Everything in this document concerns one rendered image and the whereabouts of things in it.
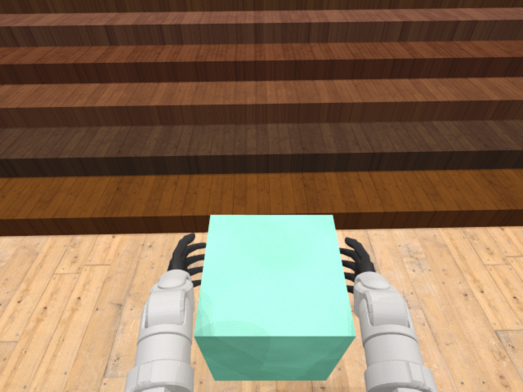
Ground robot left forearm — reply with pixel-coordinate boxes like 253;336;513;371
124;269;195;392

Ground robot right forearm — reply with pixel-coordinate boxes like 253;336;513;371
353;272;438;392

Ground robot right hand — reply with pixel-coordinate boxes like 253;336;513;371
339;237;376;294

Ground robot left hand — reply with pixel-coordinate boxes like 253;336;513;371
167;233;206;287

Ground carton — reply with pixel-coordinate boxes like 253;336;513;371
194;215;356;381

